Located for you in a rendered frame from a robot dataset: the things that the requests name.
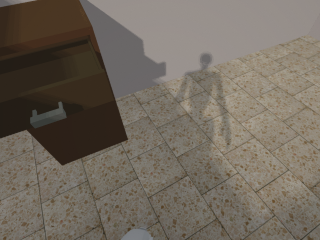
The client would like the drawer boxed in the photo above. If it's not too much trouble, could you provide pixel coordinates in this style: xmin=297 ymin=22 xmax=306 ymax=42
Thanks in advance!
xmin=0 ymin=38 xmax=114 ymax=139

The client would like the left robot thigh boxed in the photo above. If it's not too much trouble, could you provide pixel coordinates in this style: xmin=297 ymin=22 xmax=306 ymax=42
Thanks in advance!
xmin=121 ymin=229 xmax=153 ymax=240

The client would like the handle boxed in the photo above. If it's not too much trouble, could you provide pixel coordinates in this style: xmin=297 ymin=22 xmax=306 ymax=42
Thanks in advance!
xmin=30 ymin=101 xmax=67 ymax=129

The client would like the cabinet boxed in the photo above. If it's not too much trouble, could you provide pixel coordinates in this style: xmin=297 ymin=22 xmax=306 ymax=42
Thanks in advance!
xmin=0 ymin=0 xmax=128 ymax=166

